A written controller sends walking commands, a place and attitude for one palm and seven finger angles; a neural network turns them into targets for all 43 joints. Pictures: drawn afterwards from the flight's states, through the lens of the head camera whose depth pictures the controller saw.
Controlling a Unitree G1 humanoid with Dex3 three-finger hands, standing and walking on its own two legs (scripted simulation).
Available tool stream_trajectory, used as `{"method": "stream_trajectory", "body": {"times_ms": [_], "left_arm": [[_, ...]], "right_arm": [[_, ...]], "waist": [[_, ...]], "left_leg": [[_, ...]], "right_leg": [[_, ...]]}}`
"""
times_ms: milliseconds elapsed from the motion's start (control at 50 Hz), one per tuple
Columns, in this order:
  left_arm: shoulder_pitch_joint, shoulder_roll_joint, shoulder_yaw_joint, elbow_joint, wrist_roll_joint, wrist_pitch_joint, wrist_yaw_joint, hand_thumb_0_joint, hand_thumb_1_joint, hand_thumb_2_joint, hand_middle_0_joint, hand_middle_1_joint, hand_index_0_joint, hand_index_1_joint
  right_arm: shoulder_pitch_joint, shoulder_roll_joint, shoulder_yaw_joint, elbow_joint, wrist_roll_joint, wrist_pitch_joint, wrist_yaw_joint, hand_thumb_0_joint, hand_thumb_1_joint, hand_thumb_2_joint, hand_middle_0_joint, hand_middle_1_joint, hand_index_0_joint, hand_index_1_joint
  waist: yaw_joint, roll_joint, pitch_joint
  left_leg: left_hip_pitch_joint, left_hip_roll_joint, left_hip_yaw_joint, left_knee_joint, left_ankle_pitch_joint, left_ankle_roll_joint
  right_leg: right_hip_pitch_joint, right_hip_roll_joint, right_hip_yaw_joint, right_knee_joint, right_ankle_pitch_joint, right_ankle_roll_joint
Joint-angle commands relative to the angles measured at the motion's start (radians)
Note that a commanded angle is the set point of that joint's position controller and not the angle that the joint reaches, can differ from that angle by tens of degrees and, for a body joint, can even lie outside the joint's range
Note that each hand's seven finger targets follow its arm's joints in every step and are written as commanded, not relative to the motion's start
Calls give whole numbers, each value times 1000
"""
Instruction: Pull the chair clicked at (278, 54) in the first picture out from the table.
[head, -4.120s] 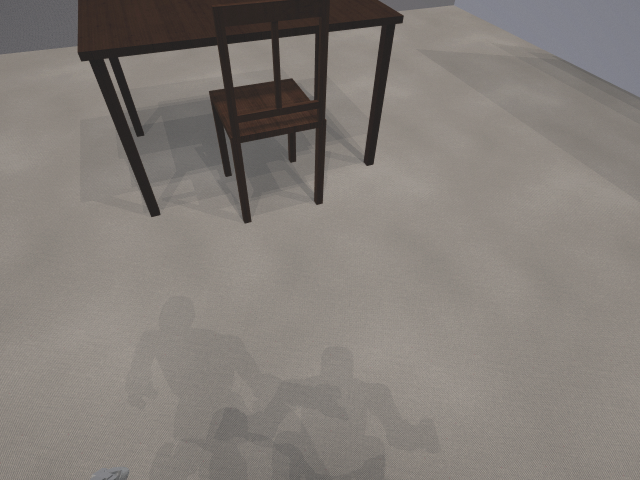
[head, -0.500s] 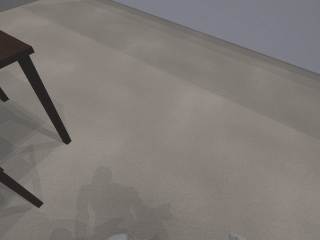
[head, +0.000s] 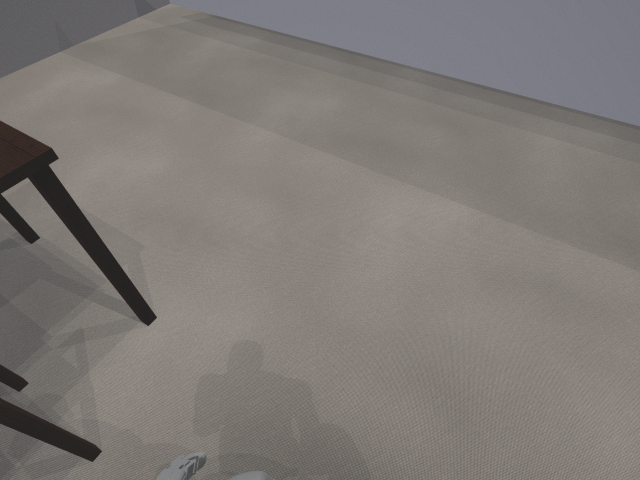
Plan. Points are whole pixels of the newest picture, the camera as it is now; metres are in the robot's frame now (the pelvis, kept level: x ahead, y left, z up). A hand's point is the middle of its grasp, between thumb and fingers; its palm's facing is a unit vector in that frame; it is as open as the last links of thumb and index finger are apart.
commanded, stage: turn to face it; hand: left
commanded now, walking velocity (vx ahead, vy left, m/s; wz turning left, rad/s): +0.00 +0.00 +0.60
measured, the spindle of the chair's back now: out of the picture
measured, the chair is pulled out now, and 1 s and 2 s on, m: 0.00 0.00 0.00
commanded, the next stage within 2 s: take the last steps up to it in 1.60 s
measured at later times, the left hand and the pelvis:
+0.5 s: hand out of the picture +0.04 +0.26 -0.16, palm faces +0.30 -0.91 -0.28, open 7.4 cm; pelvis +0.00 +0.02 +0.00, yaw +16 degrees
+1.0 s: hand out of the picture -0.09 +0.15 -0.15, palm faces +0.59 -0.76 -0.26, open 7.4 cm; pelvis -0.02 -0.04 +0.00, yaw +37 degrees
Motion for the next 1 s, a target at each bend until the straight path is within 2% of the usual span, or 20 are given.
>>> {"method": "stream_trajectory", "body": {"times_ms": [0, 80, 120, 140, 160, 180, 240, 300, 360, 460, 520, 560, 580, 600, 620, 640, 660, 720, 880, 980], "left_arm": [[48, 215, 64, -49, 3, 6, 18, 0, 900, 900, -200, -300, -200, -300], [55, 234, 79, -61, 0, 20, 12, 0, 900, 900, -200, -300, -200, -300], [45, 222, 77, -81, -15, 35, 4, 0, 900, 900, -200, -300, -200, -300], [46, 166, 71, -114, -22, 43, -5, 0, 900, 900, -200, -300, -200, -300], [-34, 140, 57, -167, -16, 47, -7, 0, 900, 900, -200, -300, -200, -300], [-55, 158, 63, -181, -12, 46, -12, 0, 900, 900, -200, -300, -200, -300], [-16, 174, 75, -132, -7, 46, -19, 0, 900, 900, -200, -300, -200, -300], [43, 183, 73, -105, -12, 47, -21, 0, 900, 900, -200, -300, -200, -300], [18, 186, 68, -117, -16, 48, -16, 0, 900, 900, -200, -300, -200, -300], [7, 185, 60, -142, -21, 45, -8, 0, 900, 900, -200, -300, -200, -300], [66, 184, 57, -140, -28, 40, -5, 0, 900, 900, -200, -300, -200, -300], [149, 208, 64, -123, -30, 30, -1, 0, 900, 900, -200, -300, -200, -300], [196, 250, 74, -118, -21, 23, 3, 0, 900, 900, -200, -300, -200, -300], [191, 362, 92, -131, 0, 14, 11, 0, 900, 900, -200, -300, -200, -300], [143, 370, 82, -155, -7, 21, 14, 0, 900, 900, -200, -300, -200, -300], [67, 316, 73, -173, -8, 16, 15, 0, 900, 900, -200, -300, -200, -300], [23, 288, 71, -180, -11, 13, 17, 0, 900, 900, -200, -300, -200, -300], [35, 236, 46, -175, -13, 0, 7, 0, 900, 900, -200, -300, -200, -300], [175, 292, 62, -123, -1, 10, 7, 0, 900, 900, -200, -300, -200, -300], [175, 323, 78, -107, 3, 21, 1, 0, 900, 900, -200, -300, -200, -300]], "right_arm": [[-6, -54, -14, -97, -2, -17, 13, 0, -900, -900, 200, 300, 200, 300], [-23, -74, -22, -137, -5, -23, 17, 0, -900, -900, 200, 300, 200, 300], [46, -131, -37, -127, -11, -30, 19, 0, -900, -900, 200, 300, 200, 300], [80, -230, -60, -138, -17, -39, 14, 0, -900, -900, 200, 300, 200, 300], [119, -301, -75, -144, -20, -42, 6, 0, -900, -900, 200, 300, 200, 300], [100, -314, -76, -144, -21, -45, 3, 0, -900, -900, 200, 300, 200, 300], [-72, -244, -48, -193, -16, -56, -15, 0, -900, -900, 200, 300, 200, 300], [-93, -245, -45, -208, -11, -62, -18, 0, -900, -900, 200, 300, 200, 300], [-63, -257, -50, -204, -12, -56, -17, 0, -900, -900, 200, 300, 200, 300], [-65, -282, -58, -208, -15, -39, -9, 0, -900, -900, 200, 300, 200, 300], [-110, -292, -62, -222, -15, -29, -5, 0, -900, -900, 200, 300, 200, 300], [-163, -283, -64, -239, -8, -23, 1, 0, -900, -900, 200, 300, 200, 300], [-169, -244, -60, -252, -1, -19, 6, 0, -900, -900, 200, 300, 200, 300], [-150, -160, -49, -275, 5, -17, 9, 0, -900, -900, 200, 300, 200, 300], [-190, -214, -59, -284, -9, -16, 9, 0, -900, -900, 200, 300, 200, 300], [-169, -223, -61, -270, -12, -8, 16, 0, -900, -900, 200, 300, 200, 300], [-148, -207, -65, -247, -13, 1, 19, 0, -900, -900, 200, 300, 200, 300], [-114, -184, -53, -208, -12, 4, 31, 0, -900, -900, 200, 300, 200, 300], [-258, -167, -31, -242, -4, 7, 33, 0, -900, -900, 200, 300, 200, 300], [-243, -162, -19, -245, 3, -11, 30, 0, -900, -900, 200, 300, 200, 300]], "waist": [[40, -222, -56], [41, -198, -55], [-1, -28, -77], [-19, 271, -76], [-59, 353, -70], [-44, 213, -93], [16, 187, -81], [31, 109, -138], [11, 67, -139], [-2, 112, -130], [23, 151, -142], [68, 126, -145], [92, 16, -150], [94, -332, -114], [93, -302, -77], [47, -209, -43], [21, -225, -37], [12, -190, -21], [94, -207, -39], [100, -262, -92]], "left_leg": [[-27, 31, -3, -108, 46, -8], [65, 8, 48, -341, 145, -1], [204, 15, 6, -539, 327, 14], [252, 214, -329, -675, 492, 108], [246, 367, -529, -773, 600, 224], [220, 381, -511, -783, 478, 264], [200, 220, -369, -750, 445, 191], [261, 171, -306, -729, 527, 190], [307, 177, -356, -730, 554, 217], [291, 170, -432, -715, 551, 234], [227, 137, -453, -687, 578, 218], [100, 82, -430, -633, 498, 166], [-32, 10, -372, -534, 330, 105], [-249, -149, -168, -261, 36, 7], [-206, -118, -173, -48, -65, 11], [-187, -87, -206, 63, 14, 18], [-186, -78, -190, 117, 45, 11], [-193, -60, -128, 172, 157, -23], [-110, -29, -45, -92, 78, -35], [26, -41, 11, -330, 62, -5]], "right_leg": [[62, -252, 91, -201, 249, -92], [37, -255, 52, -95, 172, -68], [-55, -191, 1, 87, 23, -7], [-236, -63, -28, 300, -249, 71], [-333, 9, 66, 529, -439, 92], [-333, -4, 162, 627, -371, 73], [-353, -2, 217, 669, -169, 78], [-303, 20, 217, 606, -122, 92], [-286, 40, 222, 492, -155, 95], [-205, 75, 223, 316, -207, 88], [-78, 105, 212, 156, -189, 74], [102, 111, 200, -59, -50, 64], [234, 20, 269, -224, -29, 36], [301, -282, 593, -350, -95, -73], [105, -378, 615, -351, -30, -133], [32, -312, 504, -343, -42, -135], [23, -268, 463, -321, 18, -109], [109, -164, 241, -222, 301, -81], [199, -236, 172, -191, 374, -121], [217, -262, 127, -107, 444, -111]]}}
